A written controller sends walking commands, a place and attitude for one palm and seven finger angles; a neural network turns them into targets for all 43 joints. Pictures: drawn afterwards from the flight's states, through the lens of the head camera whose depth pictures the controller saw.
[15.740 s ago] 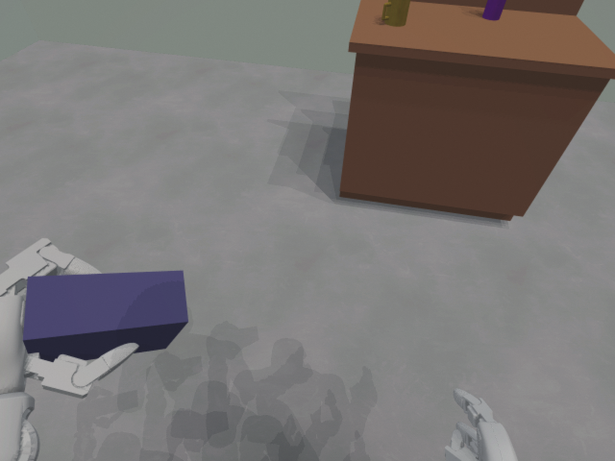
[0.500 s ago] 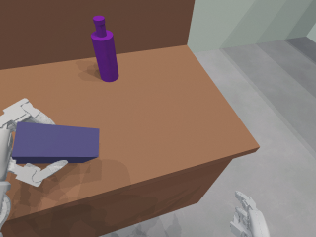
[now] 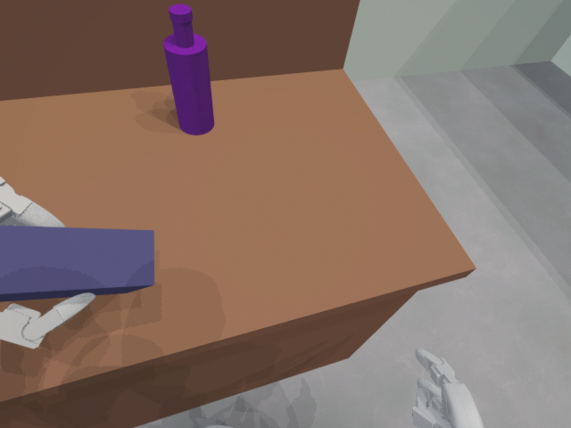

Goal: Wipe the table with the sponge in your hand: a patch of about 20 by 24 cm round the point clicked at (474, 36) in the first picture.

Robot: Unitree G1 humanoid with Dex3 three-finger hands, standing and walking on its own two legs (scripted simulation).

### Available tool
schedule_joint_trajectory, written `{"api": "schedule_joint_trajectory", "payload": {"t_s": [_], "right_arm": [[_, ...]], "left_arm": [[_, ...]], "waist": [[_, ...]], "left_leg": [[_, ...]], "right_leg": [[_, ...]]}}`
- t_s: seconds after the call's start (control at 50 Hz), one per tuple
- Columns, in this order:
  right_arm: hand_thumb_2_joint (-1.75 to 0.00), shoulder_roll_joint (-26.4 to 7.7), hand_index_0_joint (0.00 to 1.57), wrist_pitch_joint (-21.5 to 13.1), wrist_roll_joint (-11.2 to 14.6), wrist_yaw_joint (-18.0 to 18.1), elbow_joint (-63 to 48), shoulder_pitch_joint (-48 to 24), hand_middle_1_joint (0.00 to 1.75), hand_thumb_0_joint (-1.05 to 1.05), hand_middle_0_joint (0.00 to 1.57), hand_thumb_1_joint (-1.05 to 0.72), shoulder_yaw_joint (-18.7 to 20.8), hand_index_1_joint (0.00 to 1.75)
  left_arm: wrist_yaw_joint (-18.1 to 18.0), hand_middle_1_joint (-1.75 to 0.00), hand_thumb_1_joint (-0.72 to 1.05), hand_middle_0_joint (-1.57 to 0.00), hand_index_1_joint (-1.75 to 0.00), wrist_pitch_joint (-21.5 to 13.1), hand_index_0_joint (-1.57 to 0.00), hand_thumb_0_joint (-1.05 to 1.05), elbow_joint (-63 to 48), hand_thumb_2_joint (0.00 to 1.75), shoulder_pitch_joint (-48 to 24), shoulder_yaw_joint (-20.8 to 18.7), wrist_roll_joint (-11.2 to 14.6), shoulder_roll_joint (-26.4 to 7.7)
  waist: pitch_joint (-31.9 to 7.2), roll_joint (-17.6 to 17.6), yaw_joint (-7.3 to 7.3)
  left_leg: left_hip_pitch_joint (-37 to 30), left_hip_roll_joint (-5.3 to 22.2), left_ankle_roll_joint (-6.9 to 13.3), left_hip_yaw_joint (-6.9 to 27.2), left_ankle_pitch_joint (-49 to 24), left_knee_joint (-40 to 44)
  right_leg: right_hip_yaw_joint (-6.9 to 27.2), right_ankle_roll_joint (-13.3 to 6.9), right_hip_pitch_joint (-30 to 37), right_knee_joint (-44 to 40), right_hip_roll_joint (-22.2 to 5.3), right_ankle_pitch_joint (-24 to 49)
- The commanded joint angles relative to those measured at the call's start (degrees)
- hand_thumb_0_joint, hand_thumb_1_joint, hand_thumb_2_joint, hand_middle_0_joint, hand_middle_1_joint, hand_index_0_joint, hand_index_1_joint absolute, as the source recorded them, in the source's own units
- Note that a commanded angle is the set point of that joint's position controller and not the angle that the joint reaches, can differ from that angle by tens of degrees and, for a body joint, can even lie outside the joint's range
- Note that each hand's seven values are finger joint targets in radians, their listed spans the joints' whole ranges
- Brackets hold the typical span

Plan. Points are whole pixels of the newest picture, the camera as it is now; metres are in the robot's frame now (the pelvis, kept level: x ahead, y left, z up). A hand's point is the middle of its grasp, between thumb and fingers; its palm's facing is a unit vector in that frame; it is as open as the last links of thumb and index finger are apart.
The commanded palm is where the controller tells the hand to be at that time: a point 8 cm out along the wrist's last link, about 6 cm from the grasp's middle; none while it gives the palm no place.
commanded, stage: come to a stop and stand still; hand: left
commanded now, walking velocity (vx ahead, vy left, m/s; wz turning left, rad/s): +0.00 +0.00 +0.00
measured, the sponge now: (95, 265) +0.24 +0.22 +0.14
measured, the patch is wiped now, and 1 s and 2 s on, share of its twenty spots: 0.00 0.00 0.00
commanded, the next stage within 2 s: look again from close up in 0.68 s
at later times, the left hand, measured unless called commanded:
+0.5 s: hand (26, 339) +0.16 +0.24 +0.17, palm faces +0.34 -0.88 -0.34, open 9.7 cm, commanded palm +0.11 +0.27 +0.18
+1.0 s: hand (29, 337) +0.17 +0.24 +0.16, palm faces +0.35 -0.87 -0.35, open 9.7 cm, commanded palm +0.11 +0.27 +0.18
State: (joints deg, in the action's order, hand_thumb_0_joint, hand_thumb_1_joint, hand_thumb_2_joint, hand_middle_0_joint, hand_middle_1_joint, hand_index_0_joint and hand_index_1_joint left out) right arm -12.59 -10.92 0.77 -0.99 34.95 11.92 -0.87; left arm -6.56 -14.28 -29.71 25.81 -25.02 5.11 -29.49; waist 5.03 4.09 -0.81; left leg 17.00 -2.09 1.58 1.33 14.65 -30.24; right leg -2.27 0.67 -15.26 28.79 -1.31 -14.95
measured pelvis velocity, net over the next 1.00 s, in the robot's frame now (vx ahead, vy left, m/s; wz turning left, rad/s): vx -0.05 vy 0.00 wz -0.02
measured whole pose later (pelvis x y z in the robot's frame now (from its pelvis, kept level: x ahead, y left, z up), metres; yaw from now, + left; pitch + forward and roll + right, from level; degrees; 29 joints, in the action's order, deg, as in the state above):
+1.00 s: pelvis -0.05 +0.00 +0.00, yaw -1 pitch -2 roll -1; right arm -11.7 -11.3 1.6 1.9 34.0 11.9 -1.5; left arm -6.5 -11.3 -26.2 25.8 -19.3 4.5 -22.3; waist 2.6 1.4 -0.5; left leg 16.0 -0.5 1.1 0.9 9.3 -27.1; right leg -1.9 0.1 -13.8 23.9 0.2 -8.3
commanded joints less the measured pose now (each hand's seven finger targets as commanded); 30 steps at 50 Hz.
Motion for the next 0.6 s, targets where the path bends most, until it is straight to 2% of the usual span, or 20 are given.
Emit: {"api": "schedule_joint_trajectory", "payload": {"t_s": [0.0, 0.04, 0.06, 0.08, 0.12, 0.14, 0.16, 0.22, 0.24, 0.26, 0.3, 0.32, 0.34, 0.36, 0.44, 0.46, 0.54, 0.56, 0.58], "right_arm": [[-0.9, -8.1, 0.2, -2.8, 0.6, 0.4, -7.3, -1.2, 0.3, 0.0, 0.2, -0.9, 4.0, 0.3], [-0.9, -8.1, 0.2, -2.5, 1.5, 0.8, -7.6, -3.2, 0.3, 0.0, 0.2, -0.9, 4.2, 0.3], [-0.9, -8.1, 0.2, -1.8, 0.8, 1.1, -7.6, -2.1, 0.3, 0.0, 0.2, -0.9, 4.0, 0.3], [-0.9, -8.1, 0.2, -1.7, 1.4, 1.4, -8.1, -2.3, 0.3, 0.0, 0.2, -0.9, 4.3, 0.3], [-0.9, -7.6, 0.2, -1.3, 1.5, 1.8, -8.7, -3.6, 0.3, 0.0, 0.2, -0.9, 3.8, 0.3], [-0.9, -7.5, 0.2, -1.2, 1.8, 2.2, -9.0, -5.3, 0.3, 0.0, 0.2, -0.9, 3.5, 0.3], [-0.9, -7.1, 0.2, -1.0, 1.2, 2.3, -8.8, -4.8, 0.3, 0.0, 0.2, -0.9, 3.1, 0.3], [-0.9, -6.7, 0.2, -1.7, 1.4, 2.3, -9.6, -5.8, 0.3, 0.0, 0.2, -0.9, 2.7, 0.3], [-0.9, -6.9, 0.2, -1.7, 1.6, 2.5, -9.8, -7.1, 0.3, 0.0, 0.2, -0.9, 2.7, 0.3], [-0.9, -6.5, 0.2, -1.9, 1.2, 2.4, -9.3, -6.4, 0.3, 0.0, 0.2, -0.9, 2.3, 0.3], [-0.9, -6.5, 0.2, -2.7, 1.2, 2.2, -9.2, -6.1, 0.3, 0.0, 0.2, -0.9, 2.4, 0.3], [-0.9, -6.3, 0.2, -3.0, 1.2, 2.2, -9.3, -6.2, 0.3, 0.0, 0.2, -0.9, 2.3, 0.3], [-0.9, -6.8, 0.2, -3.0, 1.4, 2.3, -9.2, -6.8, 0.3, 0.0, 0.2, -0.9, 2.4, 0.3], [-0.9, -6.3, 0.2, -3.1, 1.0, 2.3, -8.9, -6.0, 0.3, 0.0, 0.2, -0.9, 2.2, 0.3], [-0.9, -6.7, 0.2, -3.4, 1.6, 2.5, -8.9, -5.9, 0.3, 0.0, 0.2, -0.9, 2.7, 0.3], [-0.9, -6.4, 0.2, -3.2, 1.3, 2.6, -8.6, -5.3, 0.3, 0.0, 0.2, -0.9, 2.6, 0.3], [-0.9, -7.1, 0.2, -3.4, 1.9, 2.9, -9.1, -5.5, 0.3, 0.0, 0.2, -0.9, 3.0, 0.3], [-0.9, -7.1, 0.2, -3.4, 1.6, 3.0, -9.1, -4.9, 0.3, 0.0, 0.2, -0.9, 2.9, 0.3], [-0.9, -7.0, 0.2, -3.6, 1.8, 3.0, -9.3, -4.9, 0.3, 0.0, 0.2, -0.9, 3.0, 0.3]], "left_arm": [[-0.8, -1.6, 0.1, -1.2, -1.6, -4.4, -1.2, 0.0, -10.2, 1.3, 1.0, -3.9, 1.2, -3.8], [-0.8, -1.6, 0.1, -1.2, -1.6, -3.2, -1.2, 0.0, -6.5, 1.3, -0.7, -3.1, 1.1, -3.0], [-0.5, -1.6, 0.1, -1.2, -1.6, -3.2, -1.2, 0.0, -5.0, 1.3, -1.9, -1.5, 0.9, -1.0], [-0.4, -1.6, 0.1, -1.2, -1.6, -2.9, -1.2, 0.0, -4.4, 1.3, -4.3, -2.1, 0.9, -2.8], [0.0, -1.6, 0.1, -1.2, -1.6, -2.5, -1.2, 0.0, -3.2, 1.3, -7.2, -1.2, 0.9, -2.3], [-0.4, -1.6, 0.1, -1.2, -1.6, -2.1, -1.2, 0.0, -3.9, 1.3, -8.8, -2.0, 0.7, -3.8], [-0.2, -1.6, 0.1, -1.2, -1.6, -2.3, -1.2, 0.0, -3.2, 1.3, -9.2, -0.3, 0.6, -1.7], [0.0, -1.6, 0.1, -1.2, -1.6, -2.1, -1.2, 0.0, -6.7, 1.3, -12.0, 0.3, 0.6, -2.6], [-0.4, -1.6, 0.1, -1.2, -1.6, -1.9, -1.2, 0.0, -9.5, 1.3, -13.1, -0.9, 0.3, -4.6], [-0.4, -1.6, 0.1, -1.2, -1.6, -2.3, -1.2, 0.0, -9.8, 1.3, -12.7, 0.7, 0.3, -2.3], [-0.6, -1.6, 0.1, -1.2, -1.6, -2.2, -1.2, 0.0, -11.2, 1.3, -11.2, -0.1, 0.3, -3.4], [-0.8, -1.6, 0.1, -1.2, -1.6, -2.3, -1.2, 0.0, -11.9, 1.3, -10.3, -0.5, 0.3, -3.8], [-1.2, -1.6, 0.1, -1.2, -1.6, -2.1, -1.2, 0.0, -12.5, 1.3, -9.3, -2.5, 0.2, -5.9], [-1.2, -1.6, 0.1, -1.2, -1.6, -2.4, -1.2, 0.0, -12.1, 1.3, -8.1, -1.3, 0.4, -3.8], [-1.4, -1.6, 0.1, -1.2, -1.6, -2.0, -1.2, 0.0, -9.2, 1.3, -3.6, -3.5, 1.2, -4.9], [-1.3, -1.6, 0.1, -1.2, -1.6, -2.0, -1.2, 0.0, -7.7, 1.3, -3.1, -2.2, 1.5, -3.1], [-1.0, -1.6, 0.1, -1.2, -1.6, -1.7, -1.2, 0.0, -5.9, 1.3, -3.9, -1.7, 1.4, -2.9], [-0.9, -1.6, 0.1, -1.2, -1.6, -1.7, -1.2, 0.0, -5.6, 1.3, -4.5, -0.4, 1.4, -1.4], [-0.8, -1.6, 0.1, -1.2, -1.6, -1.6, -1.2, 0.0, -5.6, 1.3, -5.0, -0.3, 1.2, -1.7]], "waist": [[-15.8, -7.1, -0.7], [-13.9, -6.8, -0.5], [-12.2, -4.9, -0.6], [-11.2, -4.6, -0.28], [-9.7, -3.7, -0.09], [-9.6, -4.5, -0.19], [-9.2, -3.4, -0.25], [-8.6, -4.4, 0.1], [-9.6, -7.1, -0.02], [-9.3, -7.9, 0.02], [-9.8, -10.4, -0.06], [-10.0, -10.5, -0.07], [-11.0, -12.2, -0.18], [-10.9, -11.5, -0.18], [-10.6, -9.3, -0.02], [-10.0, -7.7, -0.05], [-8.8, -5.8, 0.13], [-8.6, -4.9, 0.08], [-8.4, -4.9, 0.13]], "left_leg": [[-8.9, 7.8, -2.1, 5.1, -29.0, 4.1], [-9.1, 7.8, -2.6, 5.3, -23.9, 6.5], [-6.8, 8.2, -2.5, 5.2, -20.1, 7.6], [-5.8, 8.0, -2.7, 5.4, -16.4, 8.1], [-3.8, 7.3, -2.1, 5.4, -7.3, 9.2], [-4.7, 7.0, -1.8, 5.4, -3.9, 10.0], [-3.3, 7.0, -1.0, 5.2, -0.2, 10.0], [-2.7, 6.2, -0.4, 5.6, 4.4, 9.4], [-3.5, 6.1, -0.2, 5.7, 5.7, 9.5], [-2.2, 6.2, 0.0, 5.9, 6.9, 9.9], [-1.0, 6.1, 0.0, 6.5, 7.5, 9.8], [-0.7, 6.0, -0.1, 6.7, 7.3, 9.7], [-1.5, 6.1, -0.2, 7.0, 7.2, 9.9], [-0.5, 6.4, -0.2, 7.3, 7.2, 10.3], [-2.3, 6.1, -0.8, 7.2, 4.2, 9.2], [-1.6, 6.2, -0.6, 7.0, 4.8, 9.4], [-3.1, 6.6, -0.6, 7.1, 5.5, 10.1], [-2.2, 6.7, -0.4, 7.3, 6.3, 10.5], [-2.1, 6.6, -0.2, 6.9, 6.7, 10.3]], "right_leg": [[2.4, -1.7, 3.5, -0.7, -4.5, 16.2], [3.2, -1.5, 1.7, -0.7, -4.3, 13.4], [2.1, -1.3, 1.7, -1.9, -4.1, 11.5], [2.8, -1.4, 1.6, -2.5, -4.4, 10.5], [4.1, -1.6, 1.4, -4.8, -4.9, 7.5], [4.9, -1.6, 0.4, -5.5, -4.8, 5.4], [4.4, -1.6, 0.7, -7.0, -4.7, 3.6], [6.3, -2.0, -0.3, -9.5, -5.3, -1.3], [6.8, -2.2, -0.2, -9.7, -5.2, -2.4], [5.8, -2.2, 0.6, -9.7, -4.9, -2.6], [5.9, -2.3, 1.4, -9.4, -4.9, -3.2], [5.9, -2.4, 1.6, -9.5, -4.9, -3.2], [5.8, -2.4, 2.0, -9.0, -5.0, -3.0], [4.7, -2.4, 2.7, -8.6, -4.7, -2.2], [5.1, -2.5, 0.9, -9.5, -5.2, -1.8], [4.8, -2.3, 0.6, -9.8, -5.0, -2.3], [5.0, -2.0, -1.5, -10.6, -5.0, -4.7], [4.9, -1.8, -1.1, -10.6, -4.7, -4.8], [5.4, -1.7, -1.3, -10.8, -4.8, -5.4]]}}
